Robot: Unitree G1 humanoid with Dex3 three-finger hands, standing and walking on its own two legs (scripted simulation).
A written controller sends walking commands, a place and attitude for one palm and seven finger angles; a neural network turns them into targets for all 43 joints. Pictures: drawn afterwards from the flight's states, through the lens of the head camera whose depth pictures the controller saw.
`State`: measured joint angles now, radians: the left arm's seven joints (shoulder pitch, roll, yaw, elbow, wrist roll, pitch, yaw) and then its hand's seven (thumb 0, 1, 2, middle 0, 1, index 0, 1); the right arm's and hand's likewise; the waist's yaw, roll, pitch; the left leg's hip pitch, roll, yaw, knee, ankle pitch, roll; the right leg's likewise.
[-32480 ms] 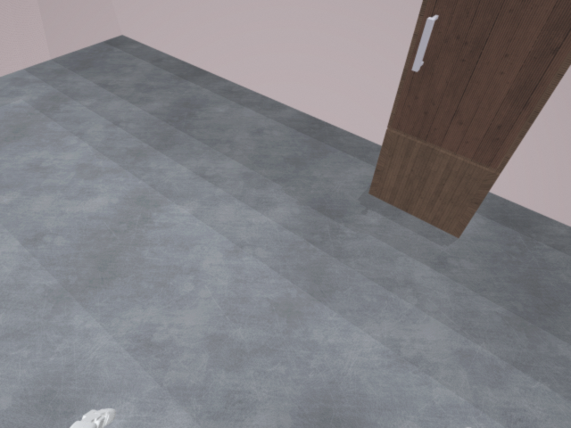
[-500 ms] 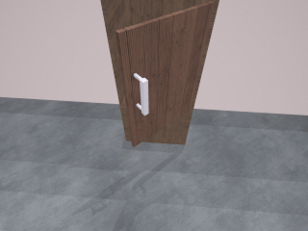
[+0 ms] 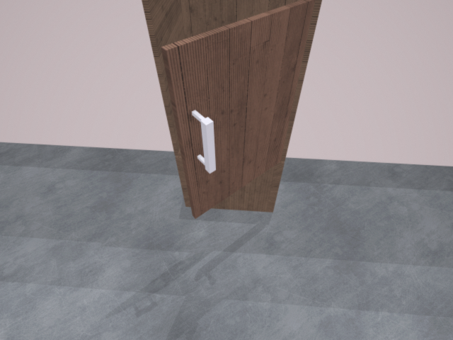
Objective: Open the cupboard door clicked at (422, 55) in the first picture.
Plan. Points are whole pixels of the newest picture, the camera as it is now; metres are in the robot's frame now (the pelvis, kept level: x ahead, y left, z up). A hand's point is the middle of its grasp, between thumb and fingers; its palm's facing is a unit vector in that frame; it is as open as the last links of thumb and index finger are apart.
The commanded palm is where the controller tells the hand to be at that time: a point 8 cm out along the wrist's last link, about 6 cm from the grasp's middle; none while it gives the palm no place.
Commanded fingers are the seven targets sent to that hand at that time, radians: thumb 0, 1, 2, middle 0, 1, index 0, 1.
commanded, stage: look to check the result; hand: left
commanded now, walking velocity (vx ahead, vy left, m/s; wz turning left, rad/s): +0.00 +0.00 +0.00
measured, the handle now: (203, 142) +0.55 +0.09 +0.01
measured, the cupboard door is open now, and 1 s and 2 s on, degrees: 44 44 44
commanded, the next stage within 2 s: walk to a spot facing it in 0.04 s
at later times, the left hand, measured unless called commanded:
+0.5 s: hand out of the picture +0.03 +0.18 -0.18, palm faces -0.04 -0.98 -0.21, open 7.3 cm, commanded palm none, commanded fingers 0.00 0.90 0.90 -0.20 -0.30 -0.20 -0.30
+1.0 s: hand out of the picture +0.12 +0.11 -0.16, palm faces -0.33 -0.90 -0.28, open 7.3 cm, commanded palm none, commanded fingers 0.00 0.90 0.90 -0.20 -0.30 -0.20 -0.30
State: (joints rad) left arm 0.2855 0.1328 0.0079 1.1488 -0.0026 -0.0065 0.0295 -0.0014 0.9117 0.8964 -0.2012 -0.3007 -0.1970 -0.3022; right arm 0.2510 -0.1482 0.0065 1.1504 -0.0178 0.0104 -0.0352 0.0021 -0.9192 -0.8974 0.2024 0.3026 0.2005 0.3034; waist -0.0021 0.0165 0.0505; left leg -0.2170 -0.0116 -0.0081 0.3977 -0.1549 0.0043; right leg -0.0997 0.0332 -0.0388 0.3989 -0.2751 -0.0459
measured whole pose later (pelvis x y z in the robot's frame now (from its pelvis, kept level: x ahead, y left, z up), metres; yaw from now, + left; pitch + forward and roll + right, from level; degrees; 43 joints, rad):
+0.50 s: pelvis +0.01 +0.00 -0.01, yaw -7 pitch +0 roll +0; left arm 0.26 0.17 0.07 1.07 0.01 0.05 0.01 0.00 0.91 0.90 -0.20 -0.30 -0.20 -0.30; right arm 0.21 -0.17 -0.04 1.06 -0.02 0.04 -0.05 0.00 -0.91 -0.90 0.20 0.30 0.20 0.30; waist 0.01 0.00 0.07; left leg -0.27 0.05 0.09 0.54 -0.26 -0.01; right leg -0.19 0.09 0.06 0.54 -0.33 -0.06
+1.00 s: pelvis +0.00 -0.06 +0.00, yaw -24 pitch +1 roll +2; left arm 0.24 0.18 0.07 0.93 0.02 0.03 0.01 0.00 0.91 0.90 -0.20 -0.30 -0.20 -0.30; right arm 0.07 -0.23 -0.06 0.91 -0.01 0.06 -0.03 0.00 -0.91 -0.90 0.20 0.30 0.20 0.30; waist 0.03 0.02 0.10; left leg -0.50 0.04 0.00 1.07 -0.40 -0.07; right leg -0.24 0.09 0.11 0.50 -0.27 -0.08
